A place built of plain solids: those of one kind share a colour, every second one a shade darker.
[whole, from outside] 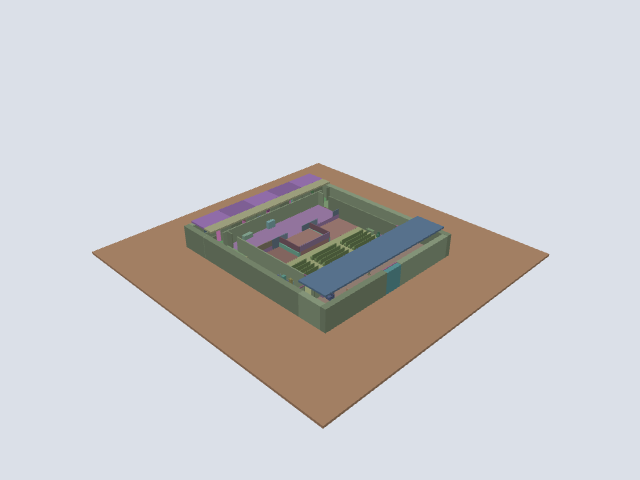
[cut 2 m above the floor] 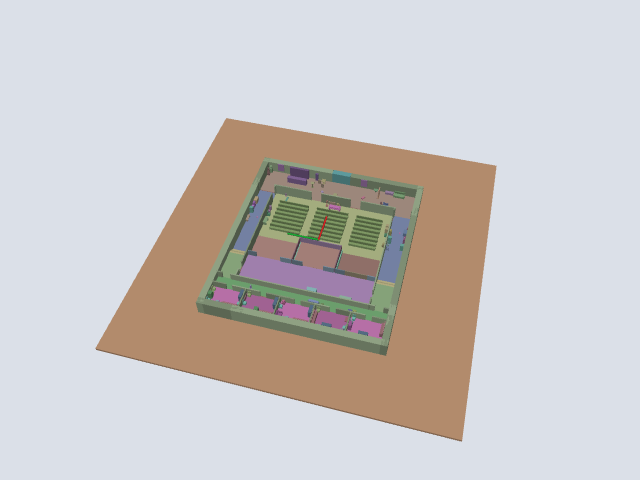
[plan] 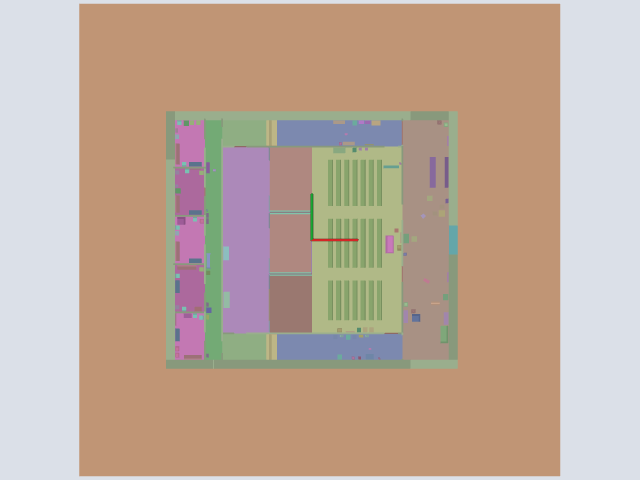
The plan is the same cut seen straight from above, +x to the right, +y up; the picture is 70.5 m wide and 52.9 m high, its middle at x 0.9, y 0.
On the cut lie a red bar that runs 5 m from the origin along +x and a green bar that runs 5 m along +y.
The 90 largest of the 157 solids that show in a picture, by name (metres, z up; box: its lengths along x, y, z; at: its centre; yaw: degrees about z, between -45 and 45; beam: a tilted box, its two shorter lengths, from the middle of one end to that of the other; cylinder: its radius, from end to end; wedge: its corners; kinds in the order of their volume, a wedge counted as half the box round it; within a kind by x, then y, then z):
{
 "ground_under_all_1": {"box": [53.01, 52.07, 0.4], "at": [0.88, 0.0, -0.75]},
 "wall_1": {"box": [1.0, 7.12, 3.98], "at": [-15.58, -10.64, 1.39]},
 "wall_2": {"box": [1.0, 7.12, 3.98], "at": [-15.58, -5.32, 1.39]},
 "wall_3": {"box": [1.0, 7.12, 3.98], "at": [-15.58, 0.0, 1.39]},
 "wall_4": {"box": [1.0, 7.12, 3.98], "at": [-15.58, 5.32, 1.39]},
 "wall_5": {"box": [1.0, 7.12, 3.98], "at": [-15.58, 10.64, 1.39]},
 "wall_6": {"box": [5.2, 1.0, 3.98], "at": [-13.48, -13.7, 1.39]},
 "wall_7": {"box": [3.6, 0.2, 3.98], "at": [-13.48, -2.66, 1.39]},
 "wall_8": {"box": [3.6, 0.2, 3.98], "at": [-13.48, 2.66, 1.39]},
 "wall_9": {"box": [3.6, 0.2, 3.98], "at": [-13.48, 7.98, 1.39]},
 "wall_10": {"box": [5.2, 1.0, 3.98], "at": [-13.48, 13.7, 1.39]},
 "wall_11": {"box": [0.2, 2.29, 3.98], "at": [-11.78, -12.26, 1.39]},
 "wall_12": {"box": [0.2, 2.29, 3.98], "at": [-11.78, -9.02, 1.39]},
 "wall_13": {"box": [0.2, 2.29, 3.98], "at": [-11.78, -6.94, 1.39]},
 "wall_14": {"box": [0.2, 2.29, 3.98], "at": [-11.78, -3.7, 1.39]},
 "wall_15": {"box": [0.2, 4.37, 3.98], "at": [-11.78, -2.66, 1.39]},
 "wall_16": {"box": [0.2, 2.29, 3.98], "at": [-11.78, 1.62, 1.39]},
 "wall_17": {"box": [0.2, 2.29, 3.98], "at": [-11.78, 3.7, 1.39]},
 "wall_18": {"box": [0.2, 2.29, 3.98], "at": [-11.78, 6.94, 1.39]},
 "wall_19": {"box": [0.2, 2.29, 3.98], "at": [-11.78, 9.02, 1.39]},
 "wall_20": {"box": [0.2, 2.29, 3.98], "at": [-11.78, 12.26, 1.39]},
 "wall_21": {"box": [0.2, 2.29, 3.98], "at": [-11.78, 12.26, 1.39]},
 "wall_22": {"box": [3.7, 1.0, 3.98], "at": [-10.83, -13.7, 1.39]},
 "wall_23": {"box": [3.7, 1.0, 3.98], "at": [-10.83, 13.7, 1.39]},
 "wall_24": {"box": [0.2, 20.8, 3.98], "at": [-9.88, 0.0, 1.39]},
 "wall_25": {"box": [1.45, 0.2, 3.98], "at": [-9.26, -10.3, 1.39]},
 "wall_26": {"box": [1.45, 0.2, 3.98], "at": [-9.26, 10.3, 1.39]},
 "wall_27": {"box": [21.66, 1.0, 3.98], "at": [0.05, -13.7, 1.39]},
 "wall_28": {"box": [21.66, 1.0, 3.98], "at": [0.05, 13.7, 1.39]},
 "wall_29": {"box": [15.23, 0.2, 3.98], "at": [0.38, -10.3, 1.39]},
 "wall_30": {"box": [15.23, 0.2, 3.98], "at": [0.38, 10.3, 1.39]},
 "wall_31": {"box": [0.2, 5.9, 3.98], "at": [9.98, -7.55, 1.39]},
 "wall_32": {"box": [0.2, 5.8, 3.98], "at": [9.98, -7.5, 1.39]},
 "wall_33": {"box": [0.2, 5.1, 3.98], "at": [9.98, -0.35, 1.39]},
 "wall_34": {"box": [0.2, 5.1, 3.98], "at": [9.98, -0.35, 1.39]},
 "wall_35": {"box": [0.2, 6.5, 3.98], "at": [9.98, 7.15, 1.39]},
 "wall_36": {"box": [0.2, 6.6, 3.98], "at": [9.98, 7.2, 1.39]},
 "wall_37": {"box": [7.0, 1.0, 3.98], "at": [12.58, -13.7, 1.39]},
 "wall_38": {"box": [7.0, 1.0, 3.98], "at": [12.58, 13.7, 1.39]},
 "wall_39": {"box": [1.0, 12.6, 3.98], "at": [15.58, -7.9, 1.39]},
 "wall_40": {"box": [1.0, 12.6, 3.98], "at": [15.58, 7.9, 1.39]},
 "floor_stage_1": {"box": [5.25, 20.6, 1.36], "at": [-7.25, 0.0, 0.08]},
 "floor_dressing_1": {"box": [3.4, 5.32, 1.36], "at": [-13.48, -10.64, 0.08]},
 "floor_dressing_2": {"box": [3.4, 5.32, 1.36], "at": [-13.48, -5.32, 0.08]},
 "floor_dressing_3": {"box": [3.4, 5.32, 1.36], "at": [-13.48, 0.0, 0.08]},
 "floor_dressing_4": {"box": [3.4, 5.32, 1.36], "at": [-13.48, 5.32, 0.08]},
 "floor_dressing_5": {"box": [3.4, 5.32, 1.36], "at": [-13.48, 10.64, 0.08]},
 "floor_parterre_1": {"box": [9.96, 20.6, 0.6], "at": [5.0, 0.0, -0.3]},
 "floor_foyer_1": {"box": [5.2, 26.6, 0.6], "at": [12.58, 0.0, -0.3]},
 "floor_lift_1": {"box": [4.65, 6.35, 0.6], "at": [-2.31, -7.12, -0.3]},
 "floor_lift_2": {"box": [4.65, 6.4, 1.36], "at": [-2.31, -0.35, 0.08]},
 "floor_lift_3": {"box": [4.65, 7.05, 0.6], "at": [-2.31, 6.78, -0.3]},
 "floor_back_corridor_1": {"box": [1.9, 26.6, 1.36], "at": [-10.83, 0.0, 0.08]},
 "floor_promenade_1": {"box": [13.81, 3.0, 0.6], "at": [3.08, -11.8, -0.3]},
 "floor_promenade_2": {"box": [13.81, 3.0, 0.6], "at": [3.08, 11.8, -0.3]},
 "ceil_foyer_1": {"box": [5.2, 26.6, 0.3], "at": [12.58, 0.0, 4.55]},
 "floor_walk_1": {"box": [4.85, 3.0, 1.36], "at": [-7.46, -11.8, 0.08]},
 "floor_walk_2": {"box": [4.85, 3.0, 1.36], "at": [-7.46, 11.8, 0.08]},
 "ceil_dressing_1": {"box": [3.4, 5.32, 0.3], "at": [-13.48, -10.64, 4.16]},
 "ceil_dressing_2": {"box": [3.4, 5.32, 0.3], "at": [-13.48, -5.32, 4.16]},
 "ceil_dressing_3": {"box": [3.4, 5.32, 0.3], "at": [-13.48, 0.0, 4.16]},
 "ceil_dressing_4": {"box": [3.4, 5.32, 0.3], "at": [-13.48, 5.32, 4.16]},
 "ceil_dressing_5": {"box": [3.4, 5.32, 0.3], "at": [-13.48, 10.64, 4.16]},
 "ceil_back_corridor_1": {"box": [1.9, 26.6, 0.3], "at": [-10.83, 0.0, 4.16]},
 "door_leaf_1": {"box": [0.97, 3.2, 3.87], "at": [15.6, 0.0, 1.33]},
 "seats_parterre_1": {"box": [0.44, 5.4, 0.45], "at": [1.99, -0.35, 0.22]},
 "seats_parterre_2": {"box": [0.44, 5.4, 0.45], "at": [2.89, -0.35, 0.22]},
 "seats_parterre_3": {"box": [0.44, 5.4, 0.45], "at": [3.79, -0.35, 0.22]},
 "seats_parterre_4": {"box": [0.44, 5.4, 0.45], "at": [4.69, -0.35, 0.22]},
 "seats_parterre_5": {"box": [0.44, 5.4, 0.45], "at": [5.59, -0.35, 0.22]},
 "seats_parterre_6": {"box": [0.44, 5.4, 0.45], "at": [6.49, -0.35, 0.22]},
 "seats_parterre_7": {"box": [0.44, 5.1, 0.45], "at": [6.49, 6.3, 0.22]},
 "seats_parterre_8": {"box": [0.44, 5.4, 0.45], "at": [7.39, -0.35, 0.22]},
 "seats_parterre_9": {"box": [0.44, 5.1, 0.45], "at": [7.39, 6.3, 0.22]},
 "costume_rail_dressing_1": {"box": [0.5, 1.4, 1.66], "at": [-14.8, -10.45, 1.58]},
 "costume_rail_dressing_2": {"box": [0.5, 1.4, 1.66], "at": [-14.8, -5.13, 1.58]},
 "costume_rail_dressing_3": {"box": [1.4, 0.5, 1.66], "at": [-12.83, -2.28, 1.58]},
 "costume_rail_dressing_4": {"box": [1.4, 0.5, 1.66], "at": [-12.83, 3.04, 1.58]},
 "costume_rail_dressing_5": {"box": [1.4, 0.5, 1.66], "at": [-12.83, 8.36, 1.58]},
 "bar_foyer_1": {"box": [0.65, 3.4, 1.1], "at": [13.32, 7.45, 0.55]},
 "bar_foyer_2": {"box": [0.4, 3.4, 2.1], "at": [14.85, 7.45, 1.05]},
 "floor_tongue_1": {"box": [4.65, 0.4, 1.36], "at": [-2.31, -3.75, 0.08]},
 "floor_tongue_2": {"box": [4.65, 0.4, 1.36], "at": [-2.31, 3.05, 0.08]},
 "rail_tongue_1": {"box": [4.65, 0.12, 2.41], "at": [-2.31, -3.75, 0.6]},
 "rail_tongue_2": {"box": [4.65, 0.12, 2.41], "at": [-2.31, 3.05, 0.6]},
 "tread_walk_1": {"box": [0.3, 2.8, 1.36], "at": [-4.88, -11.8, 0.08]},
 "tread_walk_2": {"box": [0.3, 2.8, 1.36], "at": [-4.88, 11.8, 0.08]},
 "rail_lift_1": {"box": [0.12, 6.68, 2.41], "at": [-0.04, -0.35, 0.6]},
 "piano_stage_1": {"box": [0.62, 1.5, 1.25], "at": [-9.44, -1.47, 1.38]},
 "rail_line_1": {"box": [0.12, 3.5, 2.41], "at": [-4.69, -7.15, 0.6]}
}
